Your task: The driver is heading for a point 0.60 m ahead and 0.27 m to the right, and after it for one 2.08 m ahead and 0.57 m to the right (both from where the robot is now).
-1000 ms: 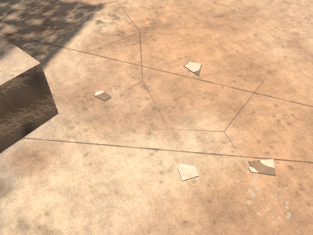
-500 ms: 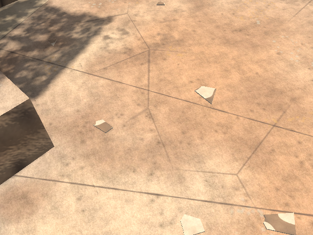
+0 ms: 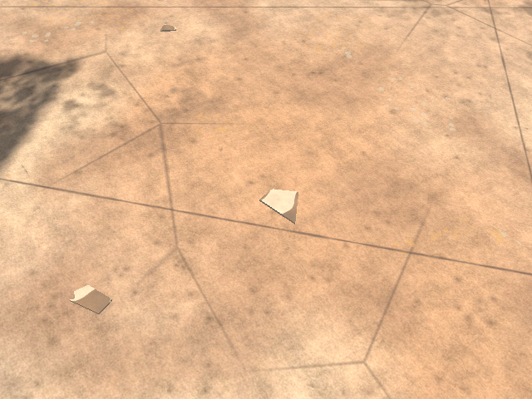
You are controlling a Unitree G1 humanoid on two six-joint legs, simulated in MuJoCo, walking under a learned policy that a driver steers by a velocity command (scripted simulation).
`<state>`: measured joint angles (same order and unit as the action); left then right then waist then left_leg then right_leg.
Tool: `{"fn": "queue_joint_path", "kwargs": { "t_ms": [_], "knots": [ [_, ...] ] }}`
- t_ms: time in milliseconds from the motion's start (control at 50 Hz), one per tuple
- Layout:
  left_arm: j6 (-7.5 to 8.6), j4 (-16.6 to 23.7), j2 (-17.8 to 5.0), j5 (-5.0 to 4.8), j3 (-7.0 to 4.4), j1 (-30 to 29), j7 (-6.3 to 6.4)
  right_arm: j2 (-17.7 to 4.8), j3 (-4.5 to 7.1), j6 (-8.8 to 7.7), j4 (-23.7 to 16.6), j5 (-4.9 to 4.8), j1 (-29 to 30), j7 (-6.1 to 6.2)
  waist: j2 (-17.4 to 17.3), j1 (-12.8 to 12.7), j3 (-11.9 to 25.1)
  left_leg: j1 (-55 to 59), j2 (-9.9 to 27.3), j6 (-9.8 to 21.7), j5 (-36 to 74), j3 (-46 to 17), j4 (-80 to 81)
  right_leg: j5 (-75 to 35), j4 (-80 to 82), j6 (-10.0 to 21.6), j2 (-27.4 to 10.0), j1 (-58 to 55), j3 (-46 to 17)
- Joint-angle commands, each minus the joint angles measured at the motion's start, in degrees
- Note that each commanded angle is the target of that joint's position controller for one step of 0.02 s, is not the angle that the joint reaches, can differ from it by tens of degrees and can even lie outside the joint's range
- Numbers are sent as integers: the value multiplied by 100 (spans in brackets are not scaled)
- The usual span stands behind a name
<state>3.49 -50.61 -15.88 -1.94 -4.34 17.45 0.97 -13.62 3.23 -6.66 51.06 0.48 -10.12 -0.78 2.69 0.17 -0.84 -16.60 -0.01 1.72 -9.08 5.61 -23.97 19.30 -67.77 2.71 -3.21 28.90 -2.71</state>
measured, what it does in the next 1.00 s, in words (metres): walks ahead, turning right: right foot, then left foot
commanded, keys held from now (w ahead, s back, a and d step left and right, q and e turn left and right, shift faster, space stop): w+e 1.00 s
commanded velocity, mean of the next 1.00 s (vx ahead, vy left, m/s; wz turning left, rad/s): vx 0.50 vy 0.00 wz -0.58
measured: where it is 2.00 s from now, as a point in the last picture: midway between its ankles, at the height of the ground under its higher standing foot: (419, 269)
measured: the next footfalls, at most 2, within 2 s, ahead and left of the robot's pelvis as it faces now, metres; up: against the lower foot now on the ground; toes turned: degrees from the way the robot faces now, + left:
right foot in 0.38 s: +0.32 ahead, -0.18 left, +0.00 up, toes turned -17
left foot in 0.88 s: +0.66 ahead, -0.11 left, +0.00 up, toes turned -34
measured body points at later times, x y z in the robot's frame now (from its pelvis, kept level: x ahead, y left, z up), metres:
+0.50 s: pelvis +0.24 -0.09 -0.01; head +0.28 -0.11 +0.44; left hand +0.45 +0.13 -0.11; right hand +0.26 -0.39 -0.14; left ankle +0.18 +0.09 -0.64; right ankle +0.28 -0.17 -0.74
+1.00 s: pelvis +0.52 -0.15 -0.01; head +0.54 -0.16 +0.44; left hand +0.74 +0.05 -0.13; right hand +0.52 -0.46 -0.10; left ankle +0.63 -0.09 -0.74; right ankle +0.36 -0.19 -0.65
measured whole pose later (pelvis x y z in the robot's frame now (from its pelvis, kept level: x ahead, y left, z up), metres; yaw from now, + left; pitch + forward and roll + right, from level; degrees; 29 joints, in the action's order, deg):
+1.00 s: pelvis +0.52 -0.15 -0.01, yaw -35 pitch +2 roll +1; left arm 1.8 -42.0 -16.5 -1.6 -4.1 19.7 0.9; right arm -14.9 3.6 -6.5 43.2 0.3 -6.7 -1.0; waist 2.1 -1.3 -0.5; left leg -20.6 -1.7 1.2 -9.8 2.0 -28.5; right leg 24.6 -67.5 1.7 2.0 22.9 -6.3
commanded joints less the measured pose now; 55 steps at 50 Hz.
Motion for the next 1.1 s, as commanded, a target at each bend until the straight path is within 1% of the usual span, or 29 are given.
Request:
{"fn": "queue_joint_path", "kwargs": {
  "t_ms": [20, 80, 160, 280, 320, 340, 360, 380, 400, 420, 440, 460, 480, 500, 540, 600, 700, 800, 840, 860, 880, 900, 920, 940, 960, 980, 1000, 1040, 1100],
  "knots": [
    [-111, 407, -85, 3, -84, 227, -12, -598, 151, -93, -134, 14, -32, 33, -825, -79, 100, 678, 1609, 878, 483, -1250, 1574, -470, 49, 0, -544, 837, -317],
    [-171, 631, -114, 60, -103, -175, -30, -782, 224, -85, -34, 28, -161, 100, -597, -48, -46, 825, 1645, 926, 932, -731, 1684, -1107, 644, -88, -550, 1248, -387],
    [-117, 868, -65, 70, -56, -856, -176, -949, 265, -9, 2, 12, -281, 165, -550, 147, -192, 1054, 1527, 785, 1107, -29, 1701, -2029, 1870, -98, -479, 1171, -66],
    [-136, 1376, -103, 59, -7, -1781, -383, -1210, 354, 187, 122, -136, -698, 175, -575, 411, -481, 1968, 1801, 617, 1381, 413, 1335, -1484, 2870, 111, -311, 1179, 474],
    [-159, 1457, -257, 71, -79, -1628, -417, -1353, 395, 256, 93, -184, -598, 180, -736, 205, -283, 2144, 1824, 499, 2914, 607, 728, -917, 2994, 310, -20, 642, 774],
    [-173, 1407, -394, 71, -159, -1266, -414, -1432, 419, 297, 67, -210, -527, 191, -833, -37, -14, 2149, 1781, 432, 3928, 715, 99, -679, 3038, 437, 231, 69, 964],
    [-173, 1197, -611, 52, -305, -443, -397, -1448, 415, 349, 32, -240, -395, 199, -749, -527, 403, 1916, 1587, 296, 4489, 904, -1019, -930, 3428, 622, 556, -1029, 1128],
    [-203, 895, -1067, 44, -538, 603, -297, -1301, 355, 342, -31, -167, -454, 214, -393, -957, 956, 787, 1352, 30, 3575, 943, -2598, -1135, 3599, 876, 530, -2809, 653],
    [-198, 857, -1819, 0, -672, 705, -210, -478, 107, 223, -366, 91, -778, 159, 1241, -453, 1183, -1853, 407, -344, -1369, 779, -4753, -636, 4021, 1715, -1016, -4587, -2300],
    [-79, 1094, -1617, 81, -547, 807, -247, -625, 70, -56, -522, -100, -513, 85, 959, -569, 2195, -2711, -103, -326, -2544, -764, -5733, 132, 5089, 2313, -1711, -5155, -4605],
    [11, 1042, -1169, 141, -411, 689, -290, -962, 159, -198, -697, -331, 126, 32, 457, -725, 1561, -3323, 178, -161, -2033, -1019, -5793, -304, 5219, 1955, -1572, -4917, -3898],
    [58, 1063, -949, 112, -346, 413, -285, -908, 126, -263, -703, -307, 198, 38, 217, -531, 1101, -3238, 430, -23, -1533, -1003, -5362, -728, 5124, 1728, -1334, -4188, -3076],
    [66, 1163, -746, 103, -279, -79, -281, -921, 154, -258, -605, -165, 142, 83, -163, -253, 773, -2794, 650, -31, -1180, -1028, -4846, -1247, 5133, 1526, -1089, -3315, -2467],
    [74, 1270, -576, 147, -207, -395, -263, -1007, 216, -185, -561, -101, 15, 92, -105, -31, 631, -2325, 793, -52, -978, -1072, -4450, -1726, 5236, 1423, -919, -2677, -2075],
    [100, 1324, -615, 160, -198, -483, -221, -926, 237, -21, -596, -44, -55, 74, -118, 124, 516, -1932, 778, -180, -783, -1012, -3988, -2142, 5450, 1440, -777, -2087, -1834],
    [122, 1242, -842, 113, -254, -184, -97, -716, 181, 76, -799, 48, 441, 108, -155, 39, 255, -2057, 609, -421, -16, -898, -2971, -2437, 5582, 1410, -578, -1751, -1421],
    [69, 1115, -862, 76, -267, 221, -15, -547, 85, 27, -1108, -31, 1394, 24, 184, -332, 14, -1613, 189, -433, 1460, -845, -1052, -1592, 5499, 1023, -260, -1545, -1218],
    [-12, 989, -822, 41, -267, 496, 22, -789, 138, -93, -1338, -90, 1665, -82, 311, -394, 4, -1366, 37, -275, 1030, -1004, -396, -1424, 4861, 921, -516, -2160, -1885],
    [-69, 1020, -836, 55, -276, 396, 48, -902, 197, -155, -1286, -103, 1332, -88, 518, -201, 97, -882, -30, -140, 533, -933, -257, -1710, 4506, 834, -532, -2289, -2124],
    [-88, 1071, -739, 59, -239, 287, 47, -999, 265, -185, -1156, -82, 839, -63, 537, 65, 307, -180, -71, -9, 567, -822, -22, -2065, 4099, 710, -321, -2211, -2066],
    [-75, 1175, -487, 102, -141, 163, 22, -1221, 351, -213, -1048, 9, 97, -26, 350, 429, 922, 1117, 446, 281, 590, -1212, -172, -2086, 3023, 508, -13, -1757, -1772],
    [-42, 1320, -159, 87, -40, 575, 21, -1686, 473, -185, -957, 114, -825, 26, -763, 520, 1874, 3285, 1734, 966, 119, -2967, -152, -749, 1063, 77, 665, -111, -1037],
    [1, 1390, -255, -25, 5, 1021, 34, -1605, 465, -111, -796, 9, -1062, -28, -2241, 342, 2206, 3992, 2512, 1467, -1169, -5043, 463, 1527, -225, -75, 774, 1287, -793],
    [-17, 1284, -794, -69, -116, 744, 29, -1091, 331, -66, -918, -77, -766, -23, -1455, 420, 1406, 3359, 2360, 1257, -1946, -4644, 652, 1174, -784, -118, 392, 1769, -916],
    [-56, 1358, -918, -12, -149, 234, 21, -861, 259, 2, -981, -64, -500, 4, -934, 447, 799, 2589, 2128, 1015, -1705, -3734, 710, 698, -851, -136, 172, 1775, -676],
    [-74, 1430, -843, 52, -154, -28, 7, -762, 211, 44, -970, -23, -225, 8, -674, 315, 353, 1805, 1869, 919, -1108, -3076, 888, 341, -603, -145, -3, 1578, -560],
    [-99, 1465, -761, 83, -174, -115, -14, -650, 168, 48, -944, 10, -68, 18, -738, 176, 149, 1328, 1665, 846, -672, -2605, 1040, 108, -329, -127, -180, 1378, -556],
    [-166, 1481, -506, 22, -135, -8, -62, -670, 179, 8, -866, 12, -9, 18, -914, 40, 56, 853, 1475, 835, -161, -1931, 1328, -103, -83, -130, -334, 1046, -413],
    [-194, 1634, -334, 73, -75, -261, -55, -881, 246, -66, -696, -9, -213, 9, -679, 64, 28, 847, 1515, 1023, 632, -1408, 1533, -557, 450, -205, -377, 1230, -427]
  ]
}}
Keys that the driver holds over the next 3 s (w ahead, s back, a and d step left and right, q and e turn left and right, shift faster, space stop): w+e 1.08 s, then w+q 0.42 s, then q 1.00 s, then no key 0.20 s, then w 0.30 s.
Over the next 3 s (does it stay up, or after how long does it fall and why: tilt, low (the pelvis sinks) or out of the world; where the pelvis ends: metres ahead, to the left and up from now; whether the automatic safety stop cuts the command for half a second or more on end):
stays up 0.91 -0.42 0.01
